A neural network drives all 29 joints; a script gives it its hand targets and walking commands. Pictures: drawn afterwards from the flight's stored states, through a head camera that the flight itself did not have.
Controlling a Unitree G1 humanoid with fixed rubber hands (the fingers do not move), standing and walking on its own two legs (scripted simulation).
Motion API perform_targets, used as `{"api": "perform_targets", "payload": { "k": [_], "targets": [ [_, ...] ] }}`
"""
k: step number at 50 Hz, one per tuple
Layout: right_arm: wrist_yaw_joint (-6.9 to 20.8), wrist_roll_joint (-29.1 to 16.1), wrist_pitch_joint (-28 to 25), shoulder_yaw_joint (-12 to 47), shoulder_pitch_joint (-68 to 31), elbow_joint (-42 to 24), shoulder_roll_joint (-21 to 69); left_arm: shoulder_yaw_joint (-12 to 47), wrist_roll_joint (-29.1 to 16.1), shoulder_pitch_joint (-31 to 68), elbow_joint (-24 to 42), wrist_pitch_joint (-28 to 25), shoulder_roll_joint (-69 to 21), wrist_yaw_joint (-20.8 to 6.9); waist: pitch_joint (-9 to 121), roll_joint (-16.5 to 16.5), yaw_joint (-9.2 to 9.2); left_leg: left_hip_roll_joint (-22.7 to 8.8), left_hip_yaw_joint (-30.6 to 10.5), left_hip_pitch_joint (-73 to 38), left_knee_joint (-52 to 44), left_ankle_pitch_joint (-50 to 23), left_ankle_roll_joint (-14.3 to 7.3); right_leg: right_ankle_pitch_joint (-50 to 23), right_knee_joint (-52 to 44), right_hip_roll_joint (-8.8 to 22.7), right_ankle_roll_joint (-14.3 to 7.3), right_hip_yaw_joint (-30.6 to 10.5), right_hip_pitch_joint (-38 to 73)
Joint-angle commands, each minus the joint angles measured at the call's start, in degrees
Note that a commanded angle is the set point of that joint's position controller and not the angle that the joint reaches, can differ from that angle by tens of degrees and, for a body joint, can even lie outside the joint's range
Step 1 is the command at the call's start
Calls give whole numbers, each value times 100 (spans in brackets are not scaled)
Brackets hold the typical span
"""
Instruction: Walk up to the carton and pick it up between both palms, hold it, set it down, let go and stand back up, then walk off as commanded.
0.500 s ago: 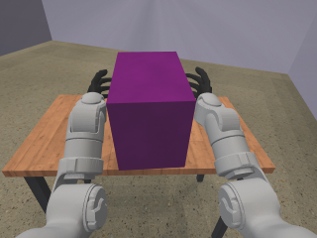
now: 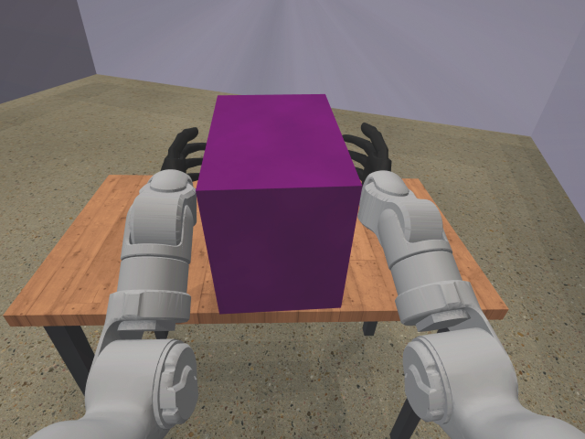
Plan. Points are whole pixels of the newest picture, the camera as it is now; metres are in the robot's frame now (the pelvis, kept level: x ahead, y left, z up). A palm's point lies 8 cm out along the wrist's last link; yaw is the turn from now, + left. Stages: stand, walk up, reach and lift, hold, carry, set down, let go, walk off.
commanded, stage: hold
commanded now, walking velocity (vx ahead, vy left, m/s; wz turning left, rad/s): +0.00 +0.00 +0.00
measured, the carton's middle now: (276, 196) +0.41 +0.02 +0.20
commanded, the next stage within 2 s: set down in 0.08 s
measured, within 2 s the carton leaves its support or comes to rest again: neither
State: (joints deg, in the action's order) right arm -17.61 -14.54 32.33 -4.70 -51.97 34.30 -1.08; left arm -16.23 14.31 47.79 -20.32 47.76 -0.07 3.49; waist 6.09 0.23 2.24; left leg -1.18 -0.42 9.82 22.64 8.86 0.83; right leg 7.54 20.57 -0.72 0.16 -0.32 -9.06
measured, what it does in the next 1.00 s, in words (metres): stands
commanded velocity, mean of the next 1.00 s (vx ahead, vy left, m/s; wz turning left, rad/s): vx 0.00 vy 0.00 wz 0.00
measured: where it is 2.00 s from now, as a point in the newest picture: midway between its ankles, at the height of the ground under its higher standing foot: outside the picture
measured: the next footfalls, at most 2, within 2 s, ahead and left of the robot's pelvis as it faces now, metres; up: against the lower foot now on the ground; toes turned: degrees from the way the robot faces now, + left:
none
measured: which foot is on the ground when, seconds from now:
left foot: down 0.00-1.00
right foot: down 0.00-1.00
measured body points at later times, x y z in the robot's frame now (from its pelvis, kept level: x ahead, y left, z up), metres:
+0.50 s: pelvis +0.01 +0.00 +0.00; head -0.05 +0.01 +0.45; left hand +0.42 +0.16 +0.25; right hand +0.42 -0.10 +0.24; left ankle +0.04 +0.13 -0.74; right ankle +0.04 -0.12 -0.74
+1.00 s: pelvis +0.01 +0.00 +0.00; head -0.03 +0.02 +0.45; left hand +0.43 +0.15 +0.20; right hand +0.43 -0.11 +0.20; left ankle +0.04 +0.13 -0.74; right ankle +0.04 -0.12 -0.74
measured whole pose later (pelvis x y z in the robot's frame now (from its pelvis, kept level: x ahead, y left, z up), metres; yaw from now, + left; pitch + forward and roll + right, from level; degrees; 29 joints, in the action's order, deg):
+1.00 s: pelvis +0.01 +0.00 +0.00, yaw +0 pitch -6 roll -1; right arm -10.1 -0.1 5.2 -17.5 -55.1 56.6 3.6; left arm -22.6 19.3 49.9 -35.1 28.1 -1.4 3.2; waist 0.4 1.9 2.2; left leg -1.2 -0.4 6.5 22.1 10.1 0.5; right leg 7.9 18.4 -0.7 0.4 -0.2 -5.0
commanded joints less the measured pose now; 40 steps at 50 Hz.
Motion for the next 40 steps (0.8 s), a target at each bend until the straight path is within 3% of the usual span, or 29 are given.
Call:
{"api": "perform_targets", "payload": {
  "k": [1,2,4,5,6,7,8,10,11,12,14,15,16,19,20,21,22,23,25,26,27,29,30,31,33,36,38,40],
  "targets": [
    [700,-878,-211,2040,-4369,-1525,3552,2533,-986,4644,1558,-587,-3900,-851,2327,-299,626,269,-97,-1053,-487,-498,154,-624,-422,-438,146,105,1288],
    [712,-942,-242,2087,-4609,-1637,3660,2582,-963,4676,1438,-579,-3870,-831,2259,-232,514,273,-113,-951,-473,-367,112,-518,-435,-429,169,78,1263],
    [697,-800,-195,1979,-4377,-1322,3644,2384,-895,4640,1361,-572,-3804,-862,2108,-311,553,294,-54,-924,-489,-378,119,-513,-459,-406,164,71,1253],
    [720,-1026,-222,2186,-5259,-1613,3650,2390,-1063,5042,915,-517,-3595,-891,2238,-26,429,307,76,-904,-602,-38,-153,-438,-539,-391,158,48,1353],
    [741,-991,-265,2090,-5404,-1520,3756,2459,-1099,5116,943,-584,-3654,-903,2369,-51,473,276,2,-916,-589,-59,-110,-429,-504,-415,142,102,1287],
    [747,-958,-353,2046,-5449,-1500,3733,2572,-1148,5221,1089,-618,-3788,-868,2473,-309,364,246,2,-942,-509,-216,-60,-456,-437,-409,101,105,1190],
    [765,-961,-393,2117,-5514,-1481,3788,2528,-1134,5265,1041,-688,-3727,-836,2603,-215,407,279,-18,-1113,-453,-236,-109,-498,-454,-390,119,114,1227],
    [800,-645,-485,1639,-5387,-1073,3605,2369,-1029,5173,669,-799,-3758,-898,2152,-313,499,227,-36,-997,-586,159,-34,-4,-553,-374,80,139,982],
    [850,-592,-583,1598,-5728,-1140,3586,2098,-847,5009,344,-769,-3703,-930,1928,-176,362,221,9,-835,-634,326,-120,138,-599,-360,98,130,967],
    [883,-449,-687,1654,-5665,-1109,3742,2027,-817,5107,435,-860,-3663,-942,2186,-12,244,239,54,-939,-599,147,-119,10,-511,-387,125,210,1038],
    [932,-124,-875,1273,-5474,-553,3706,1634,-628,5165,53,-1054,-3430,-1046,1828,49,340,236,17,-875,-705,582,-188,343,-596,-302,177,177,998],
    [967,-13,-1064,1176,-5541,-580,3668,1708,-597,5171,34,-1125,-3550,-1089,2004,-189,374,263,55,-938,-708,572,-141,365,-620,-267,151,201,1032],
    [973,187,-1302,1108,-5734,-794,3593,1732,-567,4834,-157,-1211,-3602,-1142,1998,-55,288,215,37,-1038,-713,361,-90,321,-626,-343,131,286,1089],
    [1106,994,-1732,200,-5287,263,3239,1072,16,4588,-950,-1514,-3310,-1252,1231,-108,310,177,121,-803,-921,828,-74,812,-664,-294,124,453,1125],
    [1167,1023,-1892,177,-5098,304,3127,934,127,4219,-1177,-1540,-3264,-1311,1142,-103,266,156,131,-760,-985,779,-100,692,-671,-298,127,469,1328],
    [1190,1177,-2023,2,-5116,439,3074,875,191,4252,-1262,-1604,-3218,-1351,1051,-164,339,212,199,-683,-983,810,-92,698,-664,-264,167,507,1376],
    [1227,1246,-2123,34,-4979,480,3045,868,200,4128,-1223,-1685,-3272,-1343,1153,-134,213,193,200,-763,-1048,599,-124,592,-694,-231,192,503,1509],
    [1201,1263,-2281,148,-5190,220,3189,768,189,4034,-1186,-1730,-3156,-1327,1186,113,96,215,250,-878,-976,177,-160,284,-678,-239,232,551,1528],
    [1208,1223,-2513,353,-5283,17,3262,949,134,4017,-962,-1858,-3220,-1309,1625,159,148,274,257,-1226,-734,-511,-119,-321,-644,-247,268,550,1707],
    [1231,1125,-2574,586,-5022,80,3245,1166,124,3914,-633,-1943,-3227,-1221,1850,74,125,231,227,-1540,-614,-1179,-8,-775,-572,-322,238,613,1829],
    [1240,951,-2754,873,-5075,-233,3279,1503,-42,4047,-244,-2022,-3395,-1151,2300,-267,117,256,229,-1737,-448,-1730,119,-1189,-462,-340,211,650,1866],
    [1197,1115,-2711,672,-4570,251,3143,1664,-71,3855,-254,-2099,-3331,-1083,2145,-179,318,233,189,-1998,-332,-2038,180,-1245,-519,-365,196,670,1804],
    [1204,1028,-2780,836,-4502,83,3243,1860,-213,4045,52,-2184,-3440,-1069,2381,-156,336,210,179,-2167,-269,-2280,221,-1323,-496,-373,197,694,1795],
    [1239,1011,-2836,924,-4498,84,3200,1840,-219,4049,121,-2254,-3461,-1016,2424,-117,213,191,199,-2088,-299,-2233,229,-1265,-507,-394,161,707,1804],
    [1276,791,-2888,1145,-4551,-125,3285,2156,-493,4313,412,-2370,-3478,-870,2721,-147,345,156,85,-2332,-91,-2721,283,-1554,-419,-402,224,691,1698],
    [1350,786,-2923,1183,-4364,114,3395,2390,-632,4655,844,-2598,-3585,-693,3194,-318,319,130,55,-2760,41,-3125,390,-1651,-443,-383,197,674,1449],
    [1347,852,-2876,989,-4058,572,3301,2111,-419,4481,593,-2547,-3524,-677,2534,-398,301,147,64,-2454,-10,-2909,388,-1497,-465,-359,191,652,1469],
    [1400,1141,-2889,400,-4189,945,3047,1870,-247,4487,-146,-2518,-3559,-739,1997,-427,413,151,99,-2050,-311,-1740,309,-758,-621,-279,150,611,1251]
  ]
}}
